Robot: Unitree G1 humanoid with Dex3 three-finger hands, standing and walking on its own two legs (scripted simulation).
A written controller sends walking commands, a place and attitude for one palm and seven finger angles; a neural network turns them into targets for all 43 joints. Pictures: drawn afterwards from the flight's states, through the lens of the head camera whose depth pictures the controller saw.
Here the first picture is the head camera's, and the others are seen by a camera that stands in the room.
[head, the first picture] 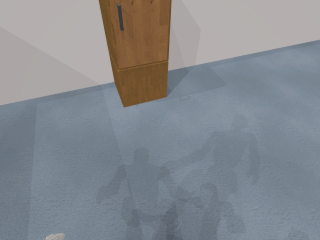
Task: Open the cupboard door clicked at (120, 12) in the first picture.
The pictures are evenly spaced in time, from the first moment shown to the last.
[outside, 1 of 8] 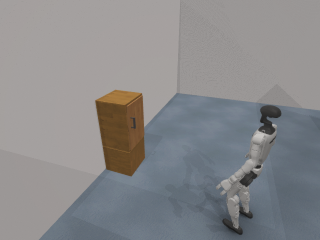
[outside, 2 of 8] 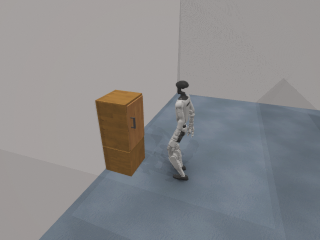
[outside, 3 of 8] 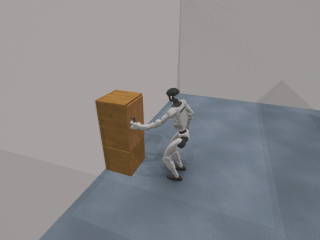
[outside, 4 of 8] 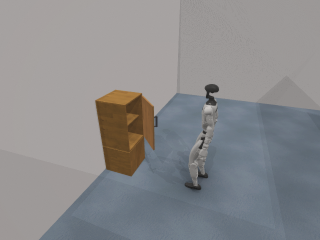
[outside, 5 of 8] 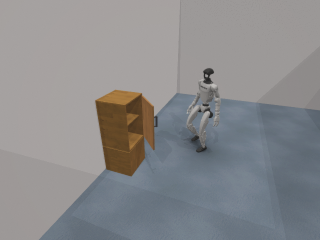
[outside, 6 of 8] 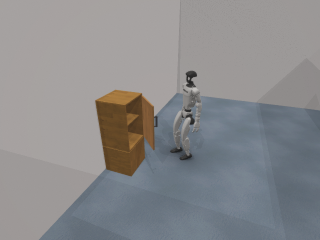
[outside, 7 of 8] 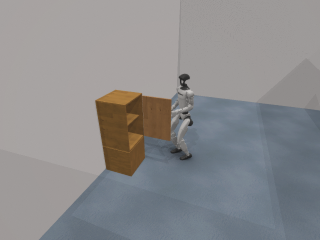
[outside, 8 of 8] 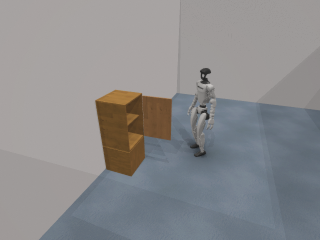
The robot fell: no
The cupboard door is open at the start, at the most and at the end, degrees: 0 93 93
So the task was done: yes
